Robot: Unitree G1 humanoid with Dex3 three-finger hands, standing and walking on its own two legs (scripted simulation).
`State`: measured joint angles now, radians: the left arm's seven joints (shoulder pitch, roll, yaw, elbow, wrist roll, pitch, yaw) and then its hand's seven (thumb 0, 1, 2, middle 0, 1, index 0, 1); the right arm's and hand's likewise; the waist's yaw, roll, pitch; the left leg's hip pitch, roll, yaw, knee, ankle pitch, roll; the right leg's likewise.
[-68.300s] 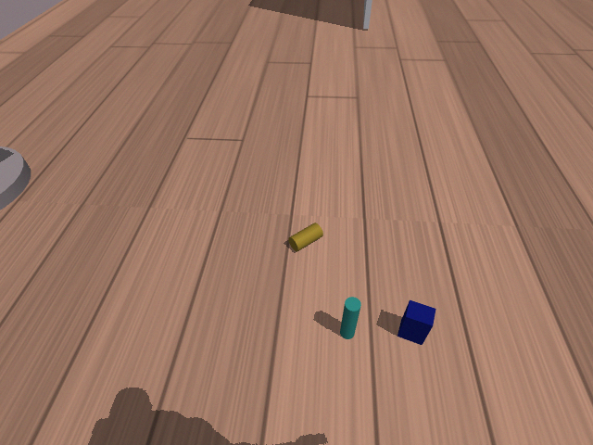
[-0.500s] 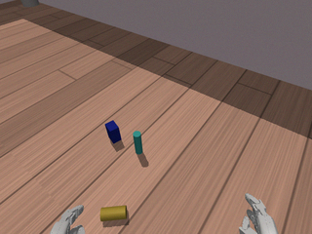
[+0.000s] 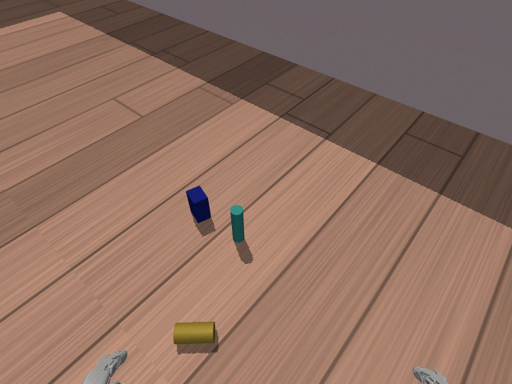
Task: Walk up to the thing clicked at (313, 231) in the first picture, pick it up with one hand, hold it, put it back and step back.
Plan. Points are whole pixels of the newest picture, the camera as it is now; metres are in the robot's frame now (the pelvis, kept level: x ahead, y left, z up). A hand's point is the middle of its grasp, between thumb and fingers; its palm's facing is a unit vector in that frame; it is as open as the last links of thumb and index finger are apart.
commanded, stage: stand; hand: left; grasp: from above
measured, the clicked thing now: (194, 332) +0.43 +0.24 -0.70
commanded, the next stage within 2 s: none
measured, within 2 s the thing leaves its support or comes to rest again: neither
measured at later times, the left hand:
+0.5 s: hand out of the picture +0.03 +0.24 -0.12, palm faces +0.04 -0.94 -0.33, open 7.4 cm
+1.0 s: hand out of the picture +0.06 +0.23 -0.12, palm faces +0.03 -0.95 -0.32, open 7.4 cm
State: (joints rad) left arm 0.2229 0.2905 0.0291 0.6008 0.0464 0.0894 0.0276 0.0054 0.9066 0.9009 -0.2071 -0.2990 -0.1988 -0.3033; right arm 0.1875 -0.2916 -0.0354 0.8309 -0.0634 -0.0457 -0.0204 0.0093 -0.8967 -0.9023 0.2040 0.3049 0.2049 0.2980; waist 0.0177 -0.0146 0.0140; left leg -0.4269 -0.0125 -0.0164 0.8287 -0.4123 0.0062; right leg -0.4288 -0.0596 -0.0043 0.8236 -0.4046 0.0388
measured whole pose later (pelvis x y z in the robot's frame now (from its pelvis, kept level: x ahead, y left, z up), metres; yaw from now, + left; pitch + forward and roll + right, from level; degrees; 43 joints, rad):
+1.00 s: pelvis +0.01 -0.01 +0.04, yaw +0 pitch -5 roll +0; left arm 0.14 0.28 0.04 1.16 0.02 0.01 0.02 0.00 0.91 0.90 -0.21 -0.30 -0.20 -0.30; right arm 0.16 -0.31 -0.02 1.13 -0.03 0.00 -0.02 0.00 -0.90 -0.90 0.20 0.30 0.20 0.30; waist 0.00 0.02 0.07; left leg -0.09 0.01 -0.02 0.36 -0.19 -0.01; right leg -0.09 -0.04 -0.02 0.36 -0.18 0.03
